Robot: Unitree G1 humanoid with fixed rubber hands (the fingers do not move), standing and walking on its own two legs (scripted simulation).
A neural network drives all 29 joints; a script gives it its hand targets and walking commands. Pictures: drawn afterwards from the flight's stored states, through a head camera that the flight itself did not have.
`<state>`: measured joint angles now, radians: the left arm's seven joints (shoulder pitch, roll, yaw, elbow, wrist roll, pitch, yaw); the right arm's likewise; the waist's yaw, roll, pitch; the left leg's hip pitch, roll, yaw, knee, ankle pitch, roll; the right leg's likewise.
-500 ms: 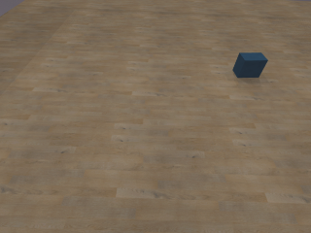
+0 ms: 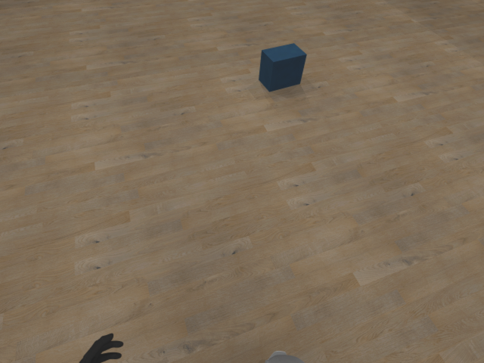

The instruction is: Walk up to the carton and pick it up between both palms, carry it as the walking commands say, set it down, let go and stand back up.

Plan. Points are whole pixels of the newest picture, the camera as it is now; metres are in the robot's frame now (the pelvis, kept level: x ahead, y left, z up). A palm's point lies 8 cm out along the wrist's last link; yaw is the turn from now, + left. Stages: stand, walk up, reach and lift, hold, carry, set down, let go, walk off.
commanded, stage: walk up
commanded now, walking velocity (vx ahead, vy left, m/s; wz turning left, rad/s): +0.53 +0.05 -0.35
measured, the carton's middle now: (281, 67) +1.96 -0.40 -0.64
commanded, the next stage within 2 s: none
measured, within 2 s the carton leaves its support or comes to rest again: neither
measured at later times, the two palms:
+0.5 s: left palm (73, 281) +0.31 +0.31 -0.12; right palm (333, 282) +0.28 -0.19 -0.08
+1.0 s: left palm (170, 167) +0.59 +0.15 -0.10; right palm (361, 217) +0.44 -0.31 -0.12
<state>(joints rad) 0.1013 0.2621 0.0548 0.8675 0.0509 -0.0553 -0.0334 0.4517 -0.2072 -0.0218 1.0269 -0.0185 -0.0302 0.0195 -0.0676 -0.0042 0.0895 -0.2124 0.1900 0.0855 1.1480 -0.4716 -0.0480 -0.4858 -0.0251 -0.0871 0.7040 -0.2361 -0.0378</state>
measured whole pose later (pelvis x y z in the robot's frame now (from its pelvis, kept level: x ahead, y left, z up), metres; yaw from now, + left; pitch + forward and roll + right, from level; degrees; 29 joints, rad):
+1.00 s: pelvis +0.49 -0.07 +0.03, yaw -7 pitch +1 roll +1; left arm 0.19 0.16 0.06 1.01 0.03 -0.10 0.00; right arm 0.33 -0.21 -0.06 1.04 -0.03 -0.04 0.01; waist -0.02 0.03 0.04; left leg -0.46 0.16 0.09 1.18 -0.30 -0.01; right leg -0.24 -0.07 -0.19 0.46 -0.23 -0.03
